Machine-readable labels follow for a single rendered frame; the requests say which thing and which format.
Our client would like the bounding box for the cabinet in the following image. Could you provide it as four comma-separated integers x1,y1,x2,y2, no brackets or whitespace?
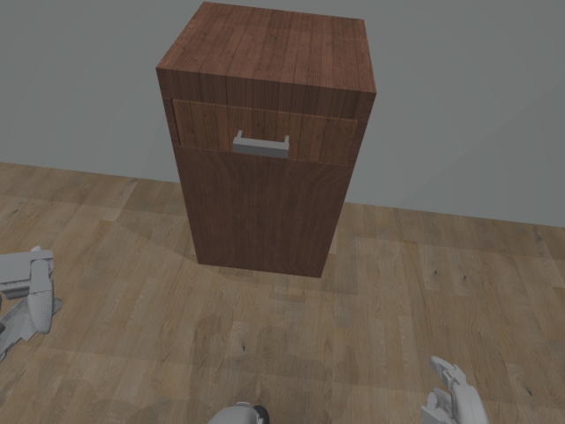
155,2,377,278

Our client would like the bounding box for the drawer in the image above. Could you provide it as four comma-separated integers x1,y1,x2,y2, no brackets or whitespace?
173,99,358,164

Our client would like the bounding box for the left robot thigh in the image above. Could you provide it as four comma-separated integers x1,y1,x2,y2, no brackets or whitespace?
208,406,264,424

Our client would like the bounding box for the handle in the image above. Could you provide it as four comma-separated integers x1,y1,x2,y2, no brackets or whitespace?
233,130,290,158

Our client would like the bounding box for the robot left hand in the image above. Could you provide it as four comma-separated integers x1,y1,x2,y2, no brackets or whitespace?
0,246,62,362

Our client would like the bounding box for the left robot shin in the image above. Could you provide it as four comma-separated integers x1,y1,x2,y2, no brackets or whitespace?
235,402,258,414

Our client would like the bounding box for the robot right hand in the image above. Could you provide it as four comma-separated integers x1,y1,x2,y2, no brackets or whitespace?
421,356,490,424

